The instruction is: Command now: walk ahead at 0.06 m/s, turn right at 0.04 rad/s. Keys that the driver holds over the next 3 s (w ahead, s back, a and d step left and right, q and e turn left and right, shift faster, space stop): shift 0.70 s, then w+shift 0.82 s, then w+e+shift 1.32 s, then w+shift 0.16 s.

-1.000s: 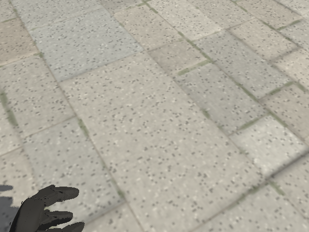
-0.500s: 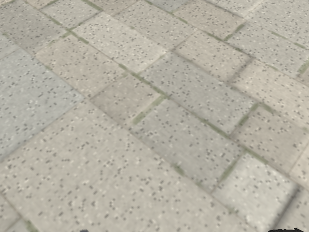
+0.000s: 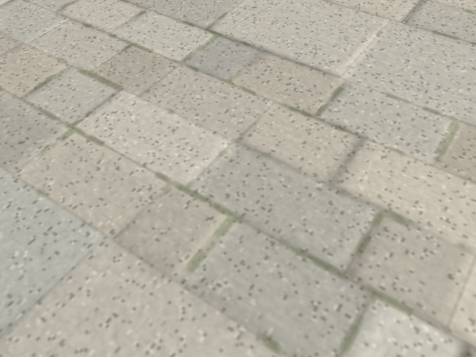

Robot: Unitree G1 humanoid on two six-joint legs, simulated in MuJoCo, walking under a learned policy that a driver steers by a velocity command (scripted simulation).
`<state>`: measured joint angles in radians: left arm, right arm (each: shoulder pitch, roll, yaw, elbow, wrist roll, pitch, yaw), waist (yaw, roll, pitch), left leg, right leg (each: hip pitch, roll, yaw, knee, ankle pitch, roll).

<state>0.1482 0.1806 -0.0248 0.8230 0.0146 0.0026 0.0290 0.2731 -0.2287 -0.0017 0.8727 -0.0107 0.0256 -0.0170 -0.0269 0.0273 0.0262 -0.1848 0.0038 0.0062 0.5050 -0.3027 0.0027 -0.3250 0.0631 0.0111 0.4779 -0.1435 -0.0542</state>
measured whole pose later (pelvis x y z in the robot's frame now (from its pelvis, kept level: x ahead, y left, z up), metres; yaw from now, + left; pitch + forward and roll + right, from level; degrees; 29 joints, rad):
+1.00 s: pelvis +0.10 -0.01 +0.00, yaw +0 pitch +1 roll +0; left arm 0.16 0.22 0.06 1.00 0.02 -0.04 -0.04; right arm 0.47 -0.23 -0.06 1.12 -0.02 -0.06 -0.02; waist -0.03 0.05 -0.03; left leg 0.07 0.02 0.01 0.27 -0.36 0.02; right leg -0.40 -0.04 -0.08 0.63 -0.29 -0.05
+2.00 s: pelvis +0.93 -0.08 -0.03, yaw -18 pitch +0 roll +2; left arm 0.07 0.24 0.04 0.80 0.00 -0.05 -0.05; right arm 0.47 -0.19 -0.04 1.01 -0.03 -0.07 -0.04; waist 0.02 -0.03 0.04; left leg 0.14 0.01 0.28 0.82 -0.32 -0.01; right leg -0.50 0.08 -0.18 0.63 -0.16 -0.22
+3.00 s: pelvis +1.65 -0.59 -0.01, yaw -73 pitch +0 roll -1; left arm 0.33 0.31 0.06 0.80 0.03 -0.03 0.00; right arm 0.22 -0.22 0.00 0.69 -0.05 -0.07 0.00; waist -0.01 0.00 0.05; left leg -0.49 0.13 -0.05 1.34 -0.36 -0.03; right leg -0.26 0.22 -0.04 0.55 -0.29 -0.19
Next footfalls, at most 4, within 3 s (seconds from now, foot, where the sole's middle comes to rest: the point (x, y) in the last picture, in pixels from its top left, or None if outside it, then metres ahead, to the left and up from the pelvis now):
1.04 right None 0.21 -0.13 -0.77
1.52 left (240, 301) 0.67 0.03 -0.77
1.98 right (284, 191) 1.09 -0.14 -0.77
2.40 left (283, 106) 1.56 -0.18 -0.77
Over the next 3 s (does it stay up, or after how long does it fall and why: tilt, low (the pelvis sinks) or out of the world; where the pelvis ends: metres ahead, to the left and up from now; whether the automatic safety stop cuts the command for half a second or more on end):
stays up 1.65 -0.59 -0.01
